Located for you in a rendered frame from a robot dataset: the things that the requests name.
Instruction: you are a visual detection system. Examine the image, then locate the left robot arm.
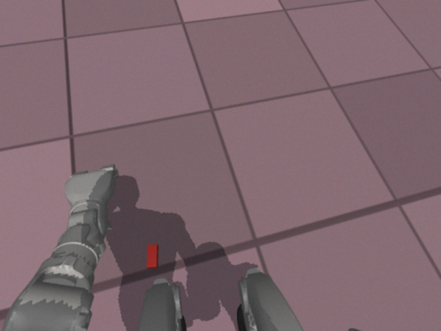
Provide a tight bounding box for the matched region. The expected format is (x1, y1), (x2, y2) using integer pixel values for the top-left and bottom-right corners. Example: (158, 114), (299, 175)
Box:
(2, 199), (108, 331)

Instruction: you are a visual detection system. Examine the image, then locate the left robot hand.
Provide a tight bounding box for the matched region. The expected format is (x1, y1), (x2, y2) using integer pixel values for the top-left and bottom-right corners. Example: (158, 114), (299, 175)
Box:
(65, 164), (119, 231)

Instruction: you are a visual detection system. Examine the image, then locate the small box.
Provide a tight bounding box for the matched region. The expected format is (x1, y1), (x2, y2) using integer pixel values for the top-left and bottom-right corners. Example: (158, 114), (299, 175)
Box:
(147, 244), (158, 268)

